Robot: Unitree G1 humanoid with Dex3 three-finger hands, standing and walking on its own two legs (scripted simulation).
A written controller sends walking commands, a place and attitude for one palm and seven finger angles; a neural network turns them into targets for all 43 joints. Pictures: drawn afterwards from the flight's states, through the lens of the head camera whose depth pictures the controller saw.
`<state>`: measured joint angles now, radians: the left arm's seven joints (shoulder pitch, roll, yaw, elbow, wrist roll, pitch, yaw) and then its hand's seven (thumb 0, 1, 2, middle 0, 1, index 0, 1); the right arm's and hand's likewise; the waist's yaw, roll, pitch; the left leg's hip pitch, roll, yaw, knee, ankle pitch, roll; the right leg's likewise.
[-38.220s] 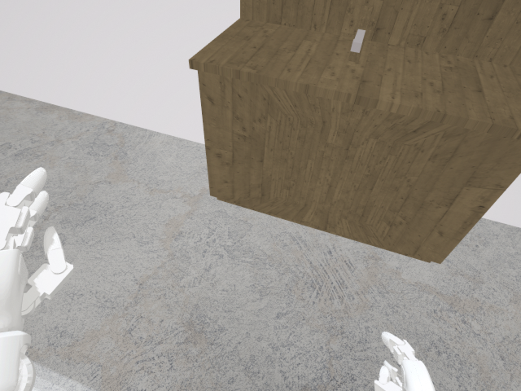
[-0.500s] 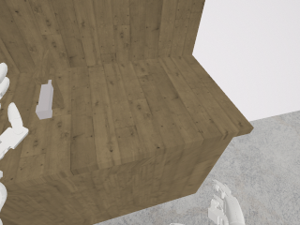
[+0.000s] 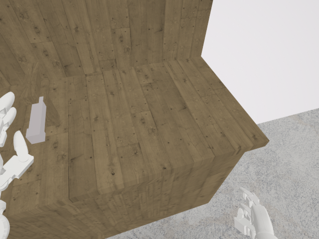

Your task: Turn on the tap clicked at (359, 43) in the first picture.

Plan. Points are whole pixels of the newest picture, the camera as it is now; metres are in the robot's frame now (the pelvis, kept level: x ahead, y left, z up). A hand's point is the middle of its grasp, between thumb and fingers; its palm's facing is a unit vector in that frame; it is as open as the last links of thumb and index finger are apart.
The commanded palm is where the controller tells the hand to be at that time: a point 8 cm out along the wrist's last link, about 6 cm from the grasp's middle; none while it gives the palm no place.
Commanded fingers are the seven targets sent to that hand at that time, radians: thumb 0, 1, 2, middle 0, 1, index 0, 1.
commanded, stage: come to a stop and stand still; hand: left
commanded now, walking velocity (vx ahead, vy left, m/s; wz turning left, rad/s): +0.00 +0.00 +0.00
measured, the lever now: (36, 135) +0.30 +0.31 +0.10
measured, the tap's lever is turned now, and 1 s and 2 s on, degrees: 0 0 0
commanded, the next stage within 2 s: look again from close up in 1.22 s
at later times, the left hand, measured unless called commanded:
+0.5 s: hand out of the picture +0.21 +0.32 +0.16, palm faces +0.42 -0.83 -0.38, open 7.4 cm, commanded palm +0.14 +0.34 +0.18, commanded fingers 0.00 0.90 0.90 -0.20 -0.30 -0.20 -0.30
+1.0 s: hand (3, 148) +0.23 +0.31 +0.17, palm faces +0.38 -0.85 -0.38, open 7.4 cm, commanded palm +0.17 +0.34 +0.18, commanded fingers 0.00 0.90 0.90 -0.20 -0.30 -0.20 -0.30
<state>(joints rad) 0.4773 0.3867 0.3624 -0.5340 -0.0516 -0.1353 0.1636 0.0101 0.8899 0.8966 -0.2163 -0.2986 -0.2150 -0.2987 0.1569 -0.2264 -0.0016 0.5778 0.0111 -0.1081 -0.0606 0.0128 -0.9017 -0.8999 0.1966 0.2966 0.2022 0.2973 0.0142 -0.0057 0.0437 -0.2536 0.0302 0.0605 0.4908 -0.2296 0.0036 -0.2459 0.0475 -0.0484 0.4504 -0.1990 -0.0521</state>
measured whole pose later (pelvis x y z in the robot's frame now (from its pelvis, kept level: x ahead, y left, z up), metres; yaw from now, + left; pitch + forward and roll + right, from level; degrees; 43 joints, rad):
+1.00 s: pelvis +0.02 +0.06 +0.00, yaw +1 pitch -1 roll -2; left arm 0.42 0.39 0.37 -0.54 -0.04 -0.22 0.10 0.01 0.89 0.90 -0.21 -0.30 -0.21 -0.30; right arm 0.17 -0.18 0.02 0.55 0.01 -0.13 -0.01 0.01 -0.90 -0.90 0.20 0.30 0.21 0.30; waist 0.03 -0.04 0.09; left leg -0.22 -0.04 0.07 0.48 -0.26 0.08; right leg -0.19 -0.02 -0.02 0.42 -0.21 0.03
